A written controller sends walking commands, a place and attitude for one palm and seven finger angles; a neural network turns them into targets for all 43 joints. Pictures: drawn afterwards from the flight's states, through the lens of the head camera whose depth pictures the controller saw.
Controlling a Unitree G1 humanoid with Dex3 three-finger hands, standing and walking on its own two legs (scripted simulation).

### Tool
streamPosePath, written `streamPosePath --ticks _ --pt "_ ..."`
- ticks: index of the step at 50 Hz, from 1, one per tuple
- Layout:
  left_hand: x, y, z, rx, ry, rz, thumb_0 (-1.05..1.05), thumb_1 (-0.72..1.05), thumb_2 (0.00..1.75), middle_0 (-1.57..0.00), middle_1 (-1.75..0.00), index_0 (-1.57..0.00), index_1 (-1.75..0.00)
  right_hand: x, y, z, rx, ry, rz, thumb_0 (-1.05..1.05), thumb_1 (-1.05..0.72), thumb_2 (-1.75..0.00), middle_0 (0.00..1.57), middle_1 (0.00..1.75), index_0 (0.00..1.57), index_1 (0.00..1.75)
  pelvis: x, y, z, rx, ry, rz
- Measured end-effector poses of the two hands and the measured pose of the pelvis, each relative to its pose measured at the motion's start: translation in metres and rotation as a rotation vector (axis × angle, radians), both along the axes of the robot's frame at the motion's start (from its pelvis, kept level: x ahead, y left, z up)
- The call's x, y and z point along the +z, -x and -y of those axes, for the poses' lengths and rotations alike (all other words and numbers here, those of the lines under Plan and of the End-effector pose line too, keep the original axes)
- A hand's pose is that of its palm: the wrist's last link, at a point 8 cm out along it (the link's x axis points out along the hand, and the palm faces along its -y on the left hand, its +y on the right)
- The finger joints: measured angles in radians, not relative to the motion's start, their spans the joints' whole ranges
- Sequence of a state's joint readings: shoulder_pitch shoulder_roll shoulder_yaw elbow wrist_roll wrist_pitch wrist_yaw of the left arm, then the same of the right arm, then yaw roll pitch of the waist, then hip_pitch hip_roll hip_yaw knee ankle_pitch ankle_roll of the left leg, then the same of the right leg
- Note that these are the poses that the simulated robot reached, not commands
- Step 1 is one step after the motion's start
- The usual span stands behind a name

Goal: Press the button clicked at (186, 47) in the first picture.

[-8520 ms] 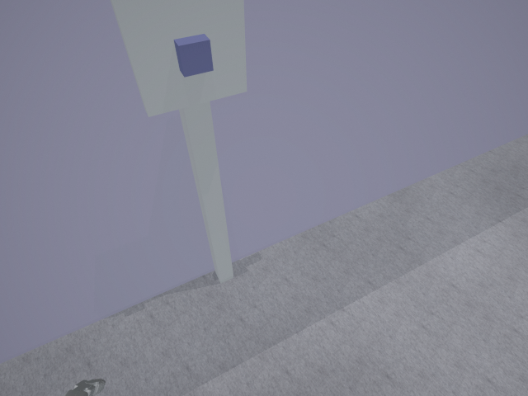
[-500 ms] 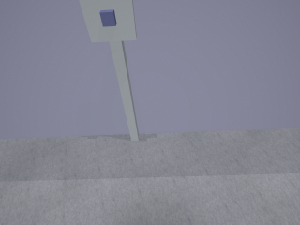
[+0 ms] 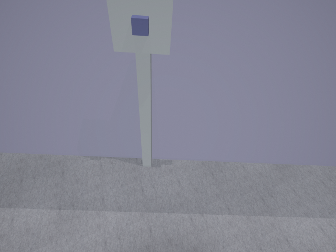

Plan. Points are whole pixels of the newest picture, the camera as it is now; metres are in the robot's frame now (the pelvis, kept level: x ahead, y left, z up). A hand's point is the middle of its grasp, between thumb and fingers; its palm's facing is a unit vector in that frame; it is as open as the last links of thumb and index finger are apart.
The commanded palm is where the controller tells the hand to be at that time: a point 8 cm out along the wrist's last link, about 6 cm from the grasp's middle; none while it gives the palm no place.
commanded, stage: take the last steps up to it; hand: left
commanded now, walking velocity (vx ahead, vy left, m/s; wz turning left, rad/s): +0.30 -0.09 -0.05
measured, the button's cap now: (140, 25) +0.76 +0.16 +0.20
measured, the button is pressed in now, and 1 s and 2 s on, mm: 0 0 0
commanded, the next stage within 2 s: come to a stop and stand still in 0.56 s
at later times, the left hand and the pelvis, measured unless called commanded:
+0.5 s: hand (139, 212) +0.27 +0.10 -0.16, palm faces +0.04 -0.98 -0.22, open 7.3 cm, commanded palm none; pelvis +0.18 -0.08 -0.01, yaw +0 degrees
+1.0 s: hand (138, 224) +0.24 +0.10 -0.18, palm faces +0.06 -0.98 -0.18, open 7.4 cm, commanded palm none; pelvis +0.25 -0.07 -0.01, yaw -2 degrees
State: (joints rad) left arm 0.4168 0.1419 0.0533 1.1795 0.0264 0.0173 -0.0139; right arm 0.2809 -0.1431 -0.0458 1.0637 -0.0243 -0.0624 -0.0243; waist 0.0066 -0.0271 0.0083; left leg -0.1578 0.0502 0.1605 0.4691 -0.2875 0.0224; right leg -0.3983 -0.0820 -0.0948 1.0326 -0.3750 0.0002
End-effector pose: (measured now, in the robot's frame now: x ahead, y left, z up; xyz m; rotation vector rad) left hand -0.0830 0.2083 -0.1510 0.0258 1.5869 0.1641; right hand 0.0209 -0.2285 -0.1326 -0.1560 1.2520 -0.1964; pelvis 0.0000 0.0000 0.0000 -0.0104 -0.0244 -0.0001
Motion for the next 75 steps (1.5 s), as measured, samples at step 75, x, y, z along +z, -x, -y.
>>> streamPosePath --ticks 75 --pt "0.024 -0.301 0.093 -0.05 -0.141 0.229 0.01 0.92 0.9 -0.21 -0.3 -0.2 -0.3 -0.014 -0.182 0.129 -0.014 -0.045 -0.199 0.01 -0.91 -0.9 0.19 0.3 0.19 0.3 0.005 -0.215 0.115 -0.006 -0.052 -0.021"
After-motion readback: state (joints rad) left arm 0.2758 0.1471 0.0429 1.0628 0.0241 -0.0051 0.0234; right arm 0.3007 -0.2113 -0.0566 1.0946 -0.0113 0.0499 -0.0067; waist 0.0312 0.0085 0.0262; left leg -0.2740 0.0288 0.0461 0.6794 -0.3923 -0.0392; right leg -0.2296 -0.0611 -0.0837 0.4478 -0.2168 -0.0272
